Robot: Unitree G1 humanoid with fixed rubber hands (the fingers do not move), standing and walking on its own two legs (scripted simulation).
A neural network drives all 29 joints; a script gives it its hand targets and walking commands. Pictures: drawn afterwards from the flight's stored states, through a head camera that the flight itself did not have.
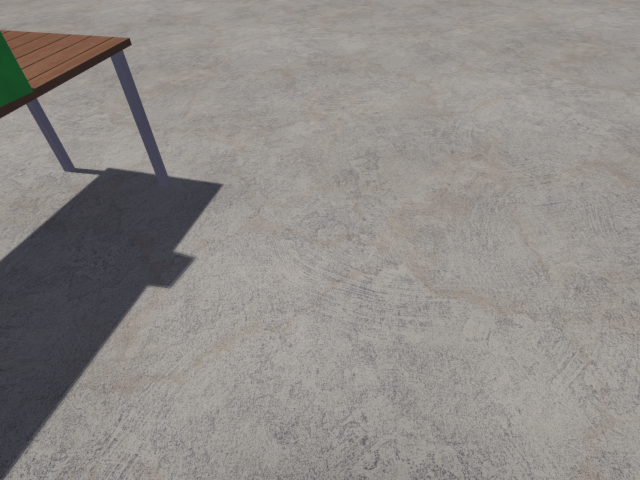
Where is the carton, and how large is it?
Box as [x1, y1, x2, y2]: [0, 31, 32, 106]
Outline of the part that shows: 0,31 1,106 31,92 32,90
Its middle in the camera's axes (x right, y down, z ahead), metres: -1.04 -0.56 +1.13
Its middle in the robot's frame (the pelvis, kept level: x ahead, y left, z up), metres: +1.24 +1.06 +0.12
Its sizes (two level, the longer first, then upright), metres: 0.184 0.165 0.289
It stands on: a table, 0.72 m high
